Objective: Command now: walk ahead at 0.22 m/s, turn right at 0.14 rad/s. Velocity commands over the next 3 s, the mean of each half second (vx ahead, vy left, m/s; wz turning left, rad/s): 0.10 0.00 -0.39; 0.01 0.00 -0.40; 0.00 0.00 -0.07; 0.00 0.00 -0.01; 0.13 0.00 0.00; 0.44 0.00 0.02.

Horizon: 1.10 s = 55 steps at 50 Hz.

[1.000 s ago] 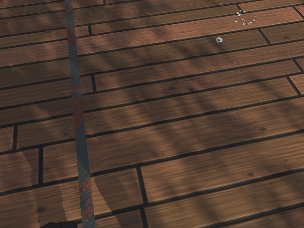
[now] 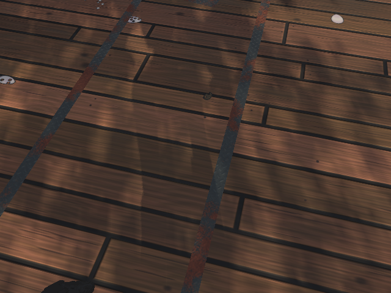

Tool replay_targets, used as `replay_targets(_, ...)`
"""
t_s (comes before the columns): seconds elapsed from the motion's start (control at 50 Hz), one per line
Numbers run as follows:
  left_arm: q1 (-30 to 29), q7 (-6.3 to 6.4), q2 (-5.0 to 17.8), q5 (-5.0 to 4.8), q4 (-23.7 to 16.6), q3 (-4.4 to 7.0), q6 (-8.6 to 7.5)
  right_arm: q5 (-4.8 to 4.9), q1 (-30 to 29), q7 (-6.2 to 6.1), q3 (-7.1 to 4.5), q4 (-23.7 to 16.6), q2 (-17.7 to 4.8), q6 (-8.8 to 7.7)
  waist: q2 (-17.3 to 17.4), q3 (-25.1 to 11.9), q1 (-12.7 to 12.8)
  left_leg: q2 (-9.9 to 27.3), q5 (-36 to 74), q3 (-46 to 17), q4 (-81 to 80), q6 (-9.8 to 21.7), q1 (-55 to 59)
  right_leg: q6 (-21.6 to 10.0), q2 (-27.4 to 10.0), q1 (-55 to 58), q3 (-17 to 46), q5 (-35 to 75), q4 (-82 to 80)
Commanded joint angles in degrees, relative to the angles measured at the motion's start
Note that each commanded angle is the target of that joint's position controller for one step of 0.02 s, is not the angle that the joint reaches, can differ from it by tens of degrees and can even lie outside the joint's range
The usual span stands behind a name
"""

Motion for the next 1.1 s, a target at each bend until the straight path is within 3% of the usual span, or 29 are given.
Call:
replay_targets(0.02, 12.4, -0.25, 9.0, -2.51, 0.1, 2.2, 1.7, 0.58, 7.5, 0.59, -0.93, -2.7, -8.1, -0.74, -9.5, -20.5, 5.1, 2.4, -7.7, -0.8, 30.3, -3.8, -24.4, -17.9, -21.9, 40.3, 31.9, 27.1, -4.0)
replay_targets(0.04, 8.0, 0.11, 8.4, -2.36, -1.5, 1.96, 2.66, 0.84, 1.1, 0.29, -1.08, -4.4, -8.4, -0.13, -4.8, -14.0, 5.3, 3.9, -4.7, 0.9, 29.8, -4.1, -26.8, -15.3, -19.2, 32.6, 27.6, 18.4, -6.0)
replay_targets(0.06, 5.4, 0.45, 8.5, -1.87, -2.4, 1.8, 3.33, 0.41, -2.8, -0.23, -1.3, -5.6, -8.2, 0.56, -1.9, -8.7, 4.8, 5.0, -2.6, 2.0, 27.3, -4.1, -27.3, -14.3, -17.7, 24.4, 24.8, 15.0, -8.1)
replay_targets(0.1, 4.3, 1.12, 9.6, -1.08, -2.7, 2.29, 4.15, -0.16, -3.1, -1.33, -1.43, -6.8, -6.7, 1.77, -3.6, -6.3, 2.6, 6.1, 0.1, 2.2, 19.7, -3.7, -22.1, -12.5, -14.2, 14.9, 22.1, 11.0, -10.8)
replay_targets(0.16, 5.1, 2.0, 10.6, -1.03, -3.2, 3.12, 5.09, -0.08, -1.9, -2.23, -0.83, -6.7, -4.1, 1.86, -7.3, -8.8, 1.9, 4.6, 2.5, 3.6, 9.1, -4.4, -17.9, -12.1, -11.7, 12.3, 19.1, 14.2, -10.8)
replay_targets(0.22, 5.5, 2.96, 11.4, -2.02, -4.0, 3.8, 6.31, 0.02, -4.0, -2.3, -0.76, -7.1, -4.4, 2.16, -7.1, -11.0, 2.5, 3.6, 9.2, 2.9, 3.0, -5.1, -15.2, -10.9, -10.7, 11.3, 19.9, 6.0, -11.0)
replay_targets(0.28, 5.9, 3.42, 11.1, -2.32, -4.5, 3.89, 7.42, 0.24, -7.3, -2.02, -0.62, -8.3, -4.5, 2.26, -8.2, -9.2, 3.4, 2.7, 10.8, 2.3, -2.8, -5.2, -13.6, -9.7, -9.5, 9.8, 22.5, -5.3, -11.5)
replay_targets(0.32, 6.4, 3.61, 10.9, -2.35, -4.8, 3.92, 7.99, 0.48, -8.0, -1.62, -0.67, -8.8, -4.9, 1.63, -9.1, -8.2, 3.5, 2.1, 10.7, 2.1, -7.9, -4.9, -12.2, -9.1, -9.2, 10.8, 25.0, -6.2, -10.3)
replay_targets(0.36, 5.7, 3.88, 10.6, -2.67, -5.6, 3.77, 8.63, 0.73, -5.6, -1.02, -0.89, -8.3, -5.1, 0.68, -9.3, -7.8, 1.5, 1.9, 15.6, 2.9, -18.4, -3.8, -6.5, -7.4, -7.8, 10.6, 26.1, -3.8, -7.2)
replay_targets(0.38, 6.5, 4.05, 9.5, -2.81, -5.9, 3.39, 8.88, 0.58, -4.2, -0.89, -1.37, -8.0, -6.5, 0.37, -8.3, -8.0, 1.0, 4.5, 19.0, 2.0, -23.6, -2.6, -1.4, -5.3, -5.9, 8.5, 25.2, -5.3, -4.4)
replay_targets(0.4, 8.4, 4.01, 6.5, -2.39, -6.3, 2.49, 8.94, -0.63, -2.7, -1.28, -2.17, -8.4, -10.3, 0.49, -0.6, -10.0, 1.8, 15.6, 22.1, -6.5, -25.5, 1.5, 5.4, -2.0, -2.2, 2.6, 20.5, -16.6, 5.2)
replay_targets(0.42, 9.3, 3.83, 5.5, -2.59, -8.4, 2.42, 8.34, -2.64, -4.7, -1.23, -3.05, -8.7, -14.1, 1.39, 15.3, -7.2, 4.4, 26.1, 32.6, -20.0, -28.3, 10.4, 4.9, 1.0, 6.6, -8.3, 8.5, -30.4, 16.1)
replay_targets(0.44, 10.1, 3.52, 10.5, -1.81, -7.7, 3.71, 7.62, -3.22, -6.1, -1.24, -2.44, -10.0, -11.1, 1.29, 13.5, -8.0, 3.7, 29.3, 37.2, -22.2, -28.0, 14.7, 2.9, 3.2, 2.6, -9.1, 8.6, -32.7, 29.6)
replay_targets(0.46, 11.5, 3.3, 12.6, -2.4, -6.5, 4.72, 7.84, -2.45, -8.6, -1.45, -1.6, -11.0, -8.1, 1.18, 9.1, -7.4, 4.6, 26.2, 38.6, -16.3, -26.6, 13.2, 2.3, 4.2, 1.6, -9.1, 8.8, -29.3, 35.2)
replay_targets(0.5, 13.1, 3.87, 11.2, -2.31, -5.0, 4.83, 9.46, -0.66, -11.7, -1.5, -1.12, -11.6, -6.5, 1.27, 6.2, -5.4, 5.2, 20.5, 37.7, -7.1, -25.0, 9.1, 2.2, 6.5, 0.4, -10.6, 7.3, -23.4, 40.4)
replay_targets(0.54, 11.4, 3.56, 8.4, -2.69, -6.5, 4.0, 10.16, -0.66, -10.8, -1.69, -1.05, -11.1, -6.8, 1.73, 7.1, -4.1, 4.2, 18.4, 40.0, -1.9, -25.6, 9.4, 1.1, 8.0, -0.2, -10.4, 4.9, -20.0, 40.1)
replay_targets(0.6, 6.8, 2.93, 6.7, -2.92, -9.9, 3.07, 10.07, -0.79, -7.9, -2.22, -1.68, -10.5, -8.0, 2.57, 9.3, -5.2, 1.6, 19.4, 39.5, 0.4, -25.8, 10.7, 5.5, 9.0, -2.1, -10.1, 2.9, -18.0, 31.3)
replay_targets(0.66, 5.7, 1.91, 6.2, -2.66, -11.8, 2.55, 10.0, -0.42, -8.3, -1.97, -2.56, -10.7, -10.2, 2.96, 10.3, -6.8, 1.1, 20.8, 39.5, 3.1, -25.4, 10.9, 4.2, 8.1, -3.4, -2.8, 0.4, -18.0, 22.4)
replay_targets(0.72, 6.1, 1.27, 7.1, -2.45, -12.6, 2.92, 10.3, 0.51, -7.6, -1.1, -2.94, -10.1, -11.2, 2.89, 10.9, -6.6, 0.9, 21.7, 38.6, 3.5, -24.0, 10.8, 3.1, 6.0, -2.3, 3.0, -1.9, -18.2, 14.4)
replay_targets(0.78, 11.4, 1.01, 7.2, -2.08, -10.8, 3.36, 10.24, 2.17, -8.0, -0.6, -2.41, -8.9, -10.0, 2.74, 8.9, -6.5, 4.2, 19.7, 34.2, 5.7, -17.5, 6.5, -0.8, 1.6, 0.0, 15.2, -3.1, -5.4, -4.4)
replay_targets(0.8, 12.9, 1.6, 9.7, -2.02, -10.6, 4.0, 10.18, 1.15, -4.8, -0.23, -1.56, -7.7, -7.4, 2.4, 2.5, -8.5, 3.7, 16.7, 25.6, 9.6, -10.9, 1.8, -7.2, -0.3, -4.3, 24.9, 3.4, 6.9, -7.1)
replay_targets(0.82, 13.3, 2.68, 16.0, -1.23, -12.0, 4.95, 10.19, -2.41, -4.2, 0.63, 0.35, -9.8, -2.7, 1.9, -16.6, -10.7, 1.7, 9.9, -5.8, 14.9, 5.4, -4.6, -22.0, -7.5, -20.9, 34.5, 22.0, 32.9, -4.3)
replay_targets(0.84, 13.7, 2.24, 13.0, 0.31, -12.1, 3.81, 9.23, -1.18, -8.5, 0.06, -0.68, -10.5, -5.8, 1.97, -13.6, -12.6, 5.8, 8.0, -12.4, 7.6, 14.0, -5.8, -24.4, -17.0, -25.5, 27.6, 24.7, 32.0, -5.5)
replay_targets(0.86, 12.3, 1.84, 11.5, 0.68, -11.7, 3.29, 8.25, 0.43, -10.3, -0.36, -1.41, -10.4, -8.4, 2.46, -9.7, -9.9, 5.9, 8.7, -9.8, 5.8, 17.8, -5.6, -24.2, -16.3, -21.9, 24.3, 20.8, 25.0, -6.9)
replay_targets(0.88, 9.5, 1.88, 10.5, 0.06, -11.1, 3.04, 7.6, 0.79, -9.9, -0.72, -1.63, -9.6, -8.4, 2.97, -8.9, -7.6, 4.5, 8.9, -6.0, 5.3, 17.9, -5.3, -24.7, -13.4, -18.4, 22.7, 17.3, 19.0, -7.4)
replay_targets(0.92, 5.6, 2.23, 9.1, -1.03, -10.9, 2.32, 7.33, 0.02, -7.7, -1.58, -1.93, -7.8, -8.3, 3.98, -8.3, -5.8, 2.7, 9.0, 0.2, 4.7, 17.3, -5.9, -22.2, -10.7, -15.6, 18.7, 13.8, 16.4, -8.2)
replay_targets(0.98, 4.4, 2.78, 6.7, -0.72, -10.0, 1.42, 7.11, 0.33, -5.2, -1.51, -1.3, -6.7, -6.1, 3.93, -8.3, -6.9, 1.6, 8.5, 5.4, 5.1, 11.3, -6.3, -17.5, -10.2, -13.4, 17.8, 10.7, 15.1, -8.5)
replay_targets(1.02, 4.6, 2.94, 6.7, -0.79, -9.2, 1.4, 7.14, 0.24, -6.9, -1.35, -0.49, -6.8, -4.6, 3.77, -8.4, -6.5, 2.7, 8.6, 5.8, 5.4, 3.1, -6.1, -14.3, -10.0, -13.0, 17.9, 10.6, 11.8, -8.4)
replay_targets(1.1, 5.3, 2.73, 7.2, -0.81, -7.3, 1.26, 7.49, 0.54, -6.8, -0.91, -0.29, -6.3, -5.2, 3.52, -8.2, -5.2, 3.5, 7.5, 7.3, 6.5, -9.3, -5.3, -7.7, -10.7, -13.8, 16.7, 13.8, 4.7, -8.4)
